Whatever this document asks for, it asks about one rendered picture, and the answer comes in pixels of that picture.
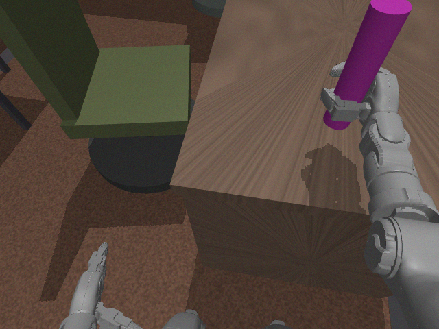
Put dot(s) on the can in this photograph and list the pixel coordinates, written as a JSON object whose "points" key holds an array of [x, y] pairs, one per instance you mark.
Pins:
{"points": [[378, 31]]}

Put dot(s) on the left robot hand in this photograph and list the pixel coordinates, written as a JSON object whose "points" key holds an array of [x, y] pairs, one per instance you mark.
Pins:
{"points": [[87, 295]]}

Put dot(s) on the left robot arm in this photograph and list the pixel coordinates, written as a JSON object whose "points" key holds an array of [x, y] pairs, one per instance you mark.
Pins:
{"points": [[79, 321]]}

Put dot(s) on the desk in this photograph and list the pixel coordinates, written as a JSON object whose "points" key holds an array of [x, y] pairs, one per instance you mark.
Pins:
{"points": [[270, 190]]}

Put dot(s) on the right robot arm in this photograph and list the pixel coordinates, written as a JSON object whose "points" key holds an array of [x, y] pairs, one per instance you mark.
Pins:
{"points": [[403, 240]]}

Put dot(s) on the chair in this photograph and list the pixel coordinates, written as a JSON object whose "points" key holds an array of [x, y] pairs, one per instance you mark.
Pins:
{"points": [[5, 102]]}

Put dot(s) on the right robot hand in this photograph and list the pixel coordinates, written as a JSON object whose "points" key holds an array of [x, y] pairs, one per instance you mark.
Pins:
{"points": [[382, 96]]}

